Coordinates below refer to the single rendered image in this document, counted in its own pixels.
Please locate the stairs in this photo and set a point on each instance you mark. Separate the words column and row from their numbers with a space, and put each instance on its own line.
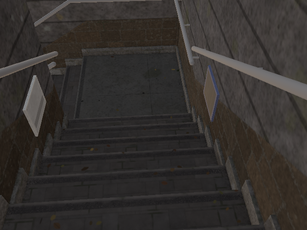
column 67, row 88
column 141, row 172

